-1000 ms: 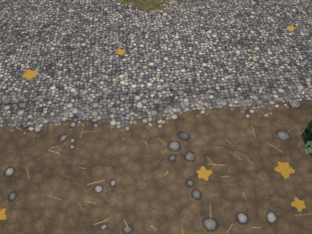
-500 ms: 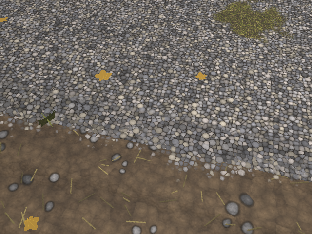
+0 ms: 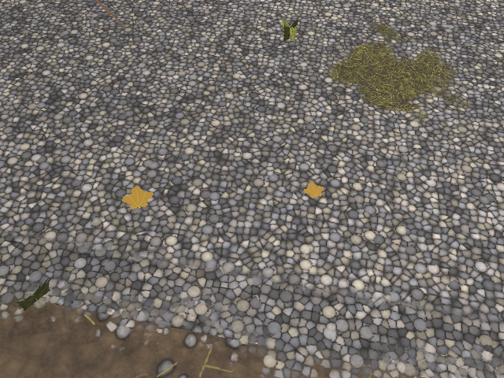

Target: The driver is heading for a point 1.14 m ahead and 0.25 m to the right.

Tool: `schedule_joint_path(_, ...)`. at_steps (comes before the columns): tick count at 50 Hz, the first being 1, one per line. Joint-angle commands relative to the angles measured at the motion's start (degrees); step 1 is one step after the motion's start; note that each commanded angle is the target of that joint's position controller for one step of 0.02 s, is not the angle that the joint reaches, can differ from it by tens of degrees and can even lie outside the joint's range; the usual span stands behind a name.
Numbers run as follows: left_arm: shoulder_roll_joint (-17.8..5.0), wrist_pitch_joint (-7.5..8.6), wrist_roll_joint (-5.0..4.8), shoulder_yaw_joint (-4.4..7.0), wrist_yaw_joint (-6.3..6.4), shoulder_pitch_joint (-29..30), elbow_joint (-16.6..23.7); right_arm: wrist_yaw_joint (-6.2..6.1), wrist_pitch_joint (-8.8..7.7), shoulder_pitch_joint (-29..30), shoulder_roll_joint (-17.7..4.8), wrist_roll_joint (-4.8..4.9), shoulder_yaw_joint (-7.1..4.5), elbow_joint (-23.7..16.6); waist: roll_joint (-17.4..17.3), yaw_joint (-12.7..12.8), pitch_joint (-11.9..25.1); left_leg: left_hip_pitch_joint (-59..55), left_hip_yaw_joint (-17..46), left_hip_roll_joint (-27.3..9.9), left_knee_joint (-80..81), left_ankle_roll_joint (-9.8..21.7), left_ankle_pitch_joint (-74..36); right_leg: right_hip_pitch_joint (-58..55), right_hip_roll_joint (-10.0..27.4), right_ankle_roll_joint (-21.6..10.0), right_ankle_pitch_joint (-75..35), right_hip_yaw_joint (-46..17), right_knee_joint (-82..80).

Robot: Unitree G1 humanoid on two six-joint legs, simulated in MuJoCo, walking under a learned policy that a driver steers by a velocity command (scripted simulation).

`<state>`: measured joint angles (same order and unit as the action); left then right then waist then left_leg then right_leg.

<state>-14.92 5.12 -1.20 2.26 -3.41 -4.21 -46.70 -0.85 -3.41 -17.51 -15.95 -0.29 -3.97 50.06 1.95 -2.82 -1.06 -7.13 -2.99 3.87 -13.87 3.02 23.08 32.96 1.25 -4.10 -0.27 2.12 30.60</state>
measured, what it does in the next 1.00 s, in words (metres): walks ahead, turning right: right foot, then left foot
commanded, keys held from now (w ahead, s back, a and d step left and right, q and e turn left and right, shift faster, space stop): w+e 0.52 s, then w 0.48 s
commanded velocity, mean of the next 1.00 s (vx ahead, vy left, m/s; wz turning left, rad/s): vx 0.50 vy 0.00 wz -0.37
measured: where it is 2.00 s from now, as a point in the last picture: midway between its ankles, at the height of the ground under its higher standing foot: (318, 190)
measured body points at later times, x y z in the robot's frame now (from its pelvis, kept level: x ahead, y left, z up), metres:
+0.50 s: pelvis +0.31 -0.01 +0.00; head +0.33 -0.02 +0.45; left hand +0.42 +0.27 -0.11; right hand +0.47 -0.30 -0.06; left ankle +0.46 +0.08 -0.73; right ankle +0.16 -0.09 -0.72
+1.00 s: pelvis +0.55 -0.12 +0.00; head +0.57 -0.14 +0.45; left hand +0.86 -0.01 -0.06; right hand +0.41 -0.38 -0.13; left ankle +0.46 +0.08 -0.71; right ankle +0.59 -0.25 -0.73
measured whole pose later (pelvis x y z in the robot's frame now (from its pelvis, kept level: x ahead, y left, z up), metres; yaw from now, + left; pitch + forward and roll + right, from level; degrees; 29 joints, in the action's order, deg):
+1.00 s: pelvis +0.55 -0.12 +0.00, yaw -24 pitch +3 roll +1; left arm -15.1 4.1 -0.3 1.9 -1.8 -2.3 -35.6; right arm 0.3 -3.4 -23.4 -17.6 1.1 -3.4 50.5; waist 0.4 -5.3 -0.5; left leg 3.5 -1.9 -2.5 -31.4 -1.0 25.1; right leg 27.2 0.6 -3.4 6.5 1.3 31.0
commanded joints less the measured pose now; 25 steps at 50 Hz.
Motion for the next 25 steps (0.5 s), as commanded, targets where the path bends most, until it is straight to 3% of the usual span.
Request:
schedule_joint_path(1, -10.5, 0.39, 0.24, 3.83, -0.01, -8.4, 2.1, -1.16, 0.94, 2.2, -10.2, 0.05, -2.13, -3.3, -7.0, 7.8, 7.8, 0.4, -1.3, -14.7, -22.9, 2.9, -69.4, -14.7, -5.2, -3.9, 4.1, 3.4, -1.1)
schedule_joint_path(2, -14.3, -0.10, 0.61, 5.07, 0.75, -17.0, 1.1, -1.55, 0.74, 1.5, -9.3, -0.53, -1.46, -4.6, -1.6, 11.0, 14.0, 13.5, -2.3, -12.8, -39.8, 0.9, -54.2, -32.0, 2.5, -7.5, 2.2, -8.6, -0.5)
schedule_joint_path(3, -17.9, 0.01, 0.23, 5.83, 0.78, -19.3, 1.2, -0.11, -0.89, -5.4, -1.4, -1.44, 0.93, -6.0, 12.6, 6.0, 20.3, 39.9, 1.0, 0.3, -61.4, -3.7, -2.7, -53.2, 16.3, -19.7, 11.1, -40.0, -4.4)
schedule_joint_path(4, -12.8, -0.23, -0.35, 4.56, 0.97, -20.3, 0.8, 0.92, -3.06, -1.4, -5.5, 0.27, 0.55, -5.9, 8.7, 9.5, 22.9, 48.5, 10.0, 0.4, -67.8, -2.8, 8.1, -57.7, 17.0, -19.6, 19.1, -48.5, -11.8)
schedule_joint_path(5, -10.9, -0.29, -0.13, 4.06, 1.43, -17.3, 1.6, 1.64, -4.54, 3.8, -7.9, 2.35, 0.03, -7.9, 6.2, 9.9, 14.2, 53.5, 10.8, -3.3, -66.7, -1.6, 4.0, -51.9, 15.6, -16.7, 19.6, -40.7, -13.2)
schedule_joint_path(6, -9.8, -0.26, 0.23, 3.70, 1.62, -13.9, 2.9, 1.52, -5.28, 6.8, -7.7, 2.12, 0.30, -8.8, -0.4, 8.3, 9.4, 52.1, 9.9, -5.8, -62.1, -1.1, -0.1, -43.2, 13.5, -14.8, 15.7, -34.7, -13.9)
schedule_joint_path(7, -8.5, -0.25, 0.49, 3.26, 1.66, -10.7, 3.7, 1.17, -5.36, 8.3, -7.8, 0.73, -0.10, -9.0, -3.6, 6.1, 5.0, 49.1, 9.2, -7.3, -56.4, -1.6, -2.1, -34.3, 11.5, -13.9, 9.1, -30.3, -15.0)
schedule_joint_path(8, -7.7, -0.20, 1.11, 2.76, 1.90, -9.1, 4.6, 0.95, -4.83, 7.5, -8.0, -0.10, -0.51, -9.2, -2.7, 4.0, 4.0, 45.0, 9.2, -8.4, -53.6, -2.1, -3.2, -28.9, 10.0, -13.8, 4.0, -27.4, -16.4)
schedule_joint_path(9, -7.9, -0.34, 1.08, 2.79, 2.05, -8.3, 5.2, 0.81, -4.21, 6.4, -7.5, -0.45, -0.56, -9.5, -1.4, 2.7, 3.4, 43.1, 8.9, -8.8, -50.9, -3.0, -3.3, -25.7, 9.2, -14.1, 1.4, -26.1, -17.4)
schedule_joint_path(12, -10.1, -0.49, 0.59, 3.48, 3.04, -8.9, 5.8, 0.24, -2.77, 7.3, -5.4, -0.76, 0.05, -10.5, 0.1, 2.1, 1.9, 41.2, 6.4, -8.9, -40.3, -5.8, -7.4, -18.5, 6.9, -13.6, -4.4, -20.2, -18.8)
schedule_joint_path(16, -11.3, -1.44, -0.22, 4.11, 4.04, -12.2, 5.6, 0.47, -2.95, 15.5, -3.3, -0.44, 0.96, -12.9, 1.7, 5.8, 1.6, 34.8, 5.2, -5.3, -22.5, -7.2, -25.6, -14.5, 2.4, -9.3, -0.1, -15.8, -17.4)
schedule_joint_path(20, -10.4, -2.53, -0.58, 4.00, 4.28, -15.9, 5.0, 1.22, -3.62, 19.1, -5.2, 0.68, 0.32, -14.8, 3.0, 7.0, 2.2, 33.1, 7.2, -3.6, -15.0, -6.6, -25.8, -20.2, 4.3, -7.6, 5.8, -21.6, -12.4)
schedule_joint_path(22, -10.4, -2.83, -0.22, 4.09, 4.45, -15.7, 5.4, 1.56, -4.22, 17.9, -6.8, 0.88, -0.38, -14.7, 4.3, 5.6, 2.4, 31.2, 7.9, -3.5, -13.3, -5.0, -21.2, -23.3, 5.7, -6.7, 6.6, -25.4, -8.7)
schedule_joint_path(24, -8.5, -2.88, 0.14, 3.48, 4.35, -14.3, 6.4, 1.27, -4.80, 10.3, -8.7, 0.49, -1.56, -13.0, 4.9, 1.2, 5.4, 20.0, 7.4, -4.8, -10.3, -2.0, -19.9, -21.9, 3.2, -4.3, 4.5, -25.0, -1.3)
schedule_joint_path(25, -5.1, -2.52, 0.73, 2.25, 4.06, -13.8, 7.5, 0.77, -5.02, 2.3, -11.6, -0.59, -2.45, -12.3, 0.5, -2.5, 12.2, 6.8, 14.9, -13.3, -11.6, 1.8, -17.0, -16.1, 0.0, -2.2, 8.4, -20.6, 12.6)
